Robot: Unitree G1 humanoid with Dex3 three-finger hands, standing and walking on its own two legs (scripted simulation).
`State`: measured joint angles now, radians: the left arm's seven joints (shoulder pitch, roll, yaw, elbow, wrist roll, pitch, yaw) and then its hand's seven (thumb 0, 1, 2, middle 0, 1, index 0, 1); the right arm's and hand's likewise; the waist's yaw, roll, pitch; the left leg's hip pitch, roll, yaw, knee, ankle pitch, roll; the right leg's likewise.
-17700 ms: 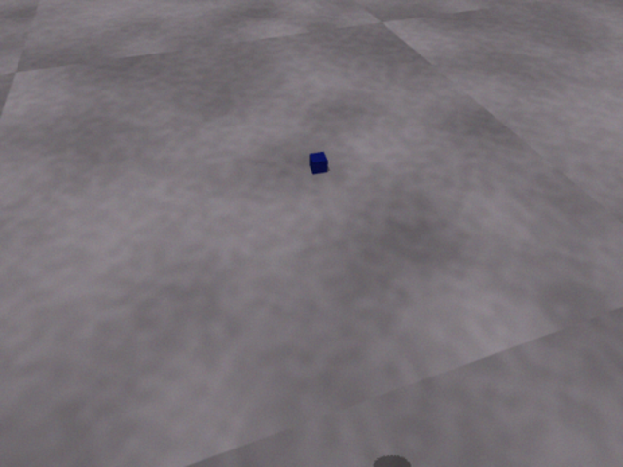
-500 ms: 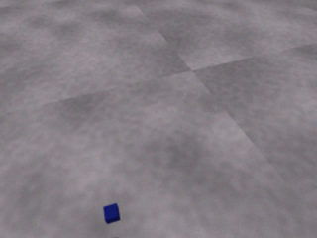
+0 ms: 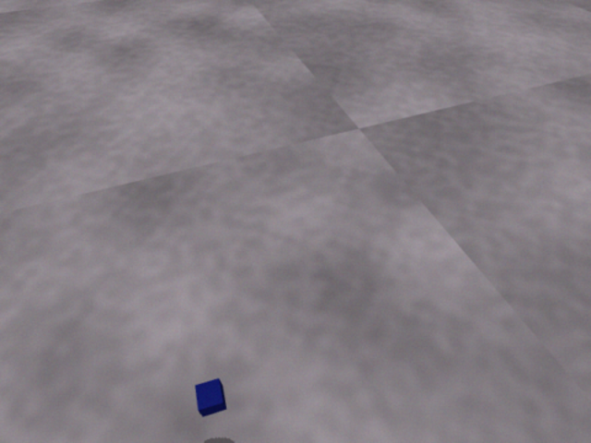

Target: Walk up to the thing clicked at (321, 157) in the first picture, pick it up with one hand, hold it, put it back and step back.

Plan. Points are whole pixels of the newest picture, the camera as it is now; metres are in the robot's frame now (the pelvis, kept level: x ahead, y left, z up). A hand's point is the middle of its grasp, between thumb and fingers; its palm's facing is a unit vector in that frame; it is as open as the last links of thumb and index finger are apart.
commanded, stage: stand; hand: left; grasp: from above
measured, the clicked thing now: (211, 397) +0.40 +0.27 -0.75
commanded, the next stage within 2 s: rise first in 0.16 s
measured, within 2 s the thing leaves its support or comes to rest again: neither
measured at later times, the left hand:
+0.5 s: hand out of the picture +0.16 +0.25 -0.17, palm faces -0.04 -0.94 -0.34, open 8.9 cm
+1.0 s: hand out of the picture +0.13 +0.27 -0.23, palm faces -0.17 -0.85 -0.50, open 14.1 cm
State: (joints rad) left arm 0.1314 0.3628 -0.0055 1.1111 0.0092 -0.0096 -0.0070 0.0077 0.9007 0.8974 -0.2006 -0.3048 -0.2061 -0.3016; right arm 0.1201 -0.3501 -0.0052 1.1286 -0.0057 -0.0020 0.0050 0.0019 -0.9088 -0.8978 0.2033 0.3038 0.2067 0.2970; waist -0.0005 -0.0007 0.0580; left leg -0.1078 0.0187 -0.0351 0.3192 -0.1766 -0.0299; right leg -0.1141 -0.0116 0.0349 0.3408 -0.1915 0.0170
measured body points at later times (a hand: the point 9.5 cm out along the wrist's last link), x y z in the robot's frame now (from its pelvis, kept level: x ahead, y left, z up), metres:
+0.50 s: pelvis -0.01 +0.00 -0.02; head +0.05 +0.01 +0.42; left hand +0.16 +0.30 -0.15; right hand +0.10 -0.27 -0.14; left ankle +0.00 +0.14 -0.75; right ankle +0.00 -0.13 -0.75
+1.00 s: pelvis -0.01 +0.01 -0.09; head +0.09 +0.03 +0.35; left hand +0.14 +0.31 -0.20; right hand +0.17 -0.24 -0.18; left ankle +0.00 +0.14 -0.75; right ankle +0.00 -0.13 -0.75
